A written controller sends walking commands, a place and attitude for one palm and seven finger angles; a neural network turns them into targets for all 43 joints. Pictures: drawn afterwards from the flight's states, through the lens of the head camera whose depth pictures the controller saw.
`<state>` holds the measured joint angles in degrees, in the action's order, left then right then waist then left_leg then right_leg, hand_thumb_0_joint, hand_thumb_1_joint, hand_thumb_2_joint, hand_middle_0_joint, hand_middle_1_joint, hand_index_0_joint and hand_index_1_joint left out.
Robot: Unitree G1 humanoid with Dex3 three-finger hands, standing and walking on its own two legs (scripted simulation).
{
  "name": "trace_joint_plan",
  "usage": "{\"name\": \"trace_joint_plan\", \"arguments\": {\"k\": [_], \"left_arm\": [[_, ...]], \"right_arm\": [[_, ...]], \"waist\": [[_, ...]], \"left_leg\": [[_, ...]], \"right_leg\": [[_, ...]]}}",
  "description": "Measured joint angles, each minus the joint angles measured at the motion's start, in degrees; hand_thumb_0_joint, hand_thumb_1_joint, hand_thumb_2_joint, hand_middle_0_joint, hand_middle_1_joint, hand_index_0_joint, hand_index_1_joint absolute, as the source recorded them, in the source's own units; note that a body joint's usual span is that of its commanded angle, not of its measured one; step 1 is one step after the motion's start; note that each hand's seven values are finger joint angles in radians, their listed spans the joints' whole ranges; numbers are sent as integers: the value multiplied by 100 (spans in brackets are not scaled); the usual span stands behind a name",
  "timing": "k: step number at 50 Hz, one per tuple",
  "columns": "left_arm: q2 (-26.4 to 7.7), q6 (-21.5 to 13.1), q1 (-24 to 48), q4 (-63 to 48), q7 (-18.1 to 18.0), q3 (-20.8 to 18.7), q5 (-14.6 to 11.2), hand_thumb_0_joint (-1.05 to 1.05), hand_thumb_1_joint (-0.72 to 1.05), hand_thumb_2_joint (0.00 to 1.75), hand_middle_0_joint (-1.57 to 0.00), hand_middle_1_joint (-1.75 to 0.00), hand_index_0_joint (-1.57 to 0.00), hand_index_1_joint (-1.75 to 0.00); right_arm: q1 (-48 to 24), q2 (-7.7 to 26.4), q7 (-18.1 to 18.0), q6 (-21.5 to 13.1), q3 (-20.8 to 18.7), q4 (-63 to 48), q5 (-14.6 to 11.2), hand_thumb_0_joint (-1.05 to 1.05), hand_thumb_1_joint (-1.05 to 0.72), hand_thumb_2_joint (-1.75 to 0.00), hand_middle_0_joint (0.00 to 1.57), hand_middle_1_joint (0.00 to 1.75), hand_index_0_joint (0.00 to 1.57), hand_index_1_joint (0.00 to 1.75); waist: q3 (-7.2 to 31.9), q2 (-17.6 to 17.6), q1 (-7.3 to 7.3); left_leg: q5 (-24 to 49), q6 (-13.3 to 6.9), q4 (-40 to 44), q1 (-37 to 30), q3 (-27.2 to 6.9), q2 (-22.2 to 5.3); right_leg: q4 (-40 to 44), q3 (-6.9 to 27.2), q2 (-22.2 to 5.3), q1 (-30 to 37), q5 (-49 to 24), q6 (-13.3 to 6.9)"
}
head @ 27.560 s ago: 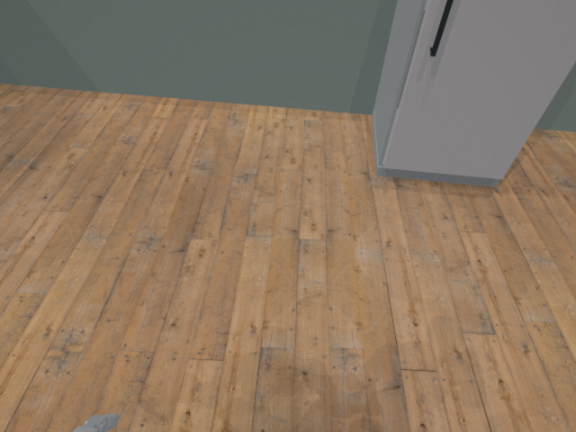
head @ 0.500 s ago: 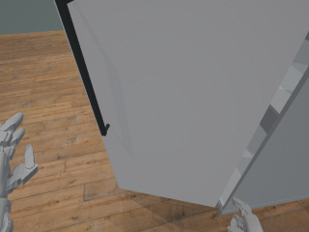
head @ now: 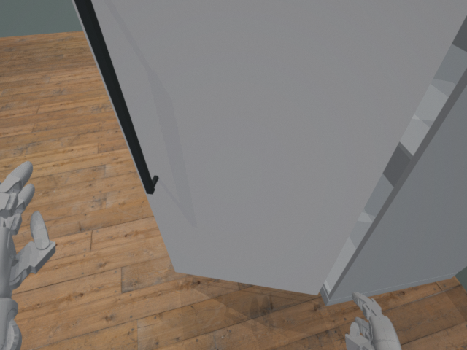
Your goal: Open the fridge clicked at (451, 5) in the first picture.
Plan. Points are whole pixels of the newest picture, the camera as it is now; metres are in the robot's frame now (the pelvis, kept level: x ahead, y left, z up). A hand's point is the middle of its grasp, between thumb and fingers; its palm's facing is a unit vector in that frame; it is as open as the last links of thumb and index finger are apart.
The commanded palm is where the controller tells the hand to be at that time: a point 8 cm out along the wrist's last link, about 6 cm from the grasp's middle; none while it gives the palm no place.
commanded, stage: step back with the hand held close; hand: left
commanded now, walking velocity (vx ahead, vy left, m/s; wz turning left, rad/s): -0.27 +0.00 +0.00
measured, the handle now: (128, 111) +0.51 +0.27 +0.15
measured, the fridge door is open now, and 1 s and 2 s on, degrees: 69 69 69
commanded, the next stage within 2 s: stop stepping back and stand still in 1.08 s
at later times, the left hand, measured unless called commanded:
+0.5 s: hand out of the picture +0.12 +0.32 +0.15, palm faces +0.49 -0.75 -0.44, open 7.4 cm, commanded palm +0.06 +0.34 +0.17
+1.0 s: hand out of the picture +0.05 +0.31 +0.17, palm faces +0.48 -0.77 -0.43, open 7.4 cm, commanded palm -0.02 +0.33 +0.17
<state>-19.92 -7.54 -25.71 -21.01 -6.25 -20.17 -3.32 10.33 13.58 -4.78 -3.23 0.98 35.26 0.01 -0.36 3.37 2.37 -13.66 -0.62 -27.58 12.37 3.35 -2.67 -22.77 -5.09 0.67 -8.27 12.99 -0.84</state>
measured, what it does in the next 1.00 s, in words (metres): walks backwards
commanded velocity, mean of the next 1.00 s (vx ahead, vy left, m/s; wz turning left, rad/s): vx -0.32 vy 0.00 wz -0.04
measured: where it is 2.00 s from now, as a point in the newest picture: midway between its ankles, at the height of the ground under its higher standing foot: outside the picture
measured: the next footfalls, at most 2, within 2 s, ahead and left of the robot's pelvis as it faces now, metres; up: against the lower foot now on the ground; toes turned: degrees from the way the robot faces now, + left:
right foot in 1.14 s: -0.30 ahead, -0.10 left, +0.00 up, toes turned -5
left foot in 1.32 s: -0.10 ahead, +0.08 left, +0.00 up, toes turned -3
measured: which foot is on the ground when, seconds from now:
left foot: down 0.00-1.00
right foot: down 0.00-0.84, up 0.86-1.00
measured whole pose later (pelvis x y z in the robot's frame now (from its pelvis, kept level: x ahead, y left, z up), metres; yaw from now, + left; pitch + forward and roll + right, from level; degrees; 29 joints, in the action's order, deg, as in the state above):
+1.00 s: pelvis -0.16 +0.03 -0.01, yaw +1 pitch +0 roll -5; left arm -25.3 -15.4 -27.0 -28.9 -8.0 -27.7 -2.1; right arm 12.3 10.0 -2.9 -8.3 -1.2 36.0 0.6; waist -1.6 0.6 0.6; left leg -3.2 -3.3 -30.3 28.0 1.2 -3.6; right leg -60.0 0.3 5.6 -21.6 26.5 0.7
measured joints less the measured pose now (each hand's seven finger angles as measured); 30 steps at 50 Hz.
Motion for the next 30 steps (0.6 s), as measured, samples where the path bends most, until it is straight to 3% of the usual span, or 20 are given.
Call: {"name": "trace_joint_plan", "arguments": {"k": [7, 14, 20, 25, 30], "left_arm": [[-324, -55, -429, -506, -56, -123, -15, 2, 89, 90, -21, -30, -21, -31], [-663, -230, -468, -834, -125, -479, -1, 2, 89, 90, -21, -30, -21, -31], [-445, -399, -311, -620, -132, -535, 149, 2, 89, 90, -21, -30, -21, -31], [-182, -516, -246, -601, -137, -530, 205, 2, 89, 90, -21, -30, -21, -30], [-98, -637, -89, -736, -133, -436, 260, 2, 89, 90, -21, -30, -21, -30]], "right_arm": [[-31, -19, -66, 288, -76, -329, -41, 1, -91, -90, 20, 30, 20, 30], [75, -134, -62, 248, -26, -515, -56, 1, -91, -90, 20, 30, 20, 30], [249, -173, -25, 10, 17, -477, -66, 1, -91, -90, 20, 30, 20, 30], [259, -206, 6, -179, 44, -330, -36, 1, -91, -90, 20, 30, 20, 30], [249, -259, 21, -360, 56, -214, 5, 1, -90, -90, 20, 30, 20, 30]], "waist": [[-204, -267, -151], [-227, -456, -171], [-137, -351, -213], [-227, -307, -72], [-318, -351, -7]], "left_leg": [[122, -152, 10, 240, 189, 158], [172, -310, -218, 505, 265, 262], [146, -393, -649, 891, 49, 321], [196, -363, -896, 1166, -29, 281], [93, -321, -962, 1290, -81, 246]], "right_leg": [[-229, 178, -178, -400, -67, 154], [-578, 291, -293, -730, -100, 254], [-1052, 502, -191, -880, 117, 235], [-1146, 530, -112, -988, 192, 329], [-1210, 507, -46, -1098, 115, 237]]}}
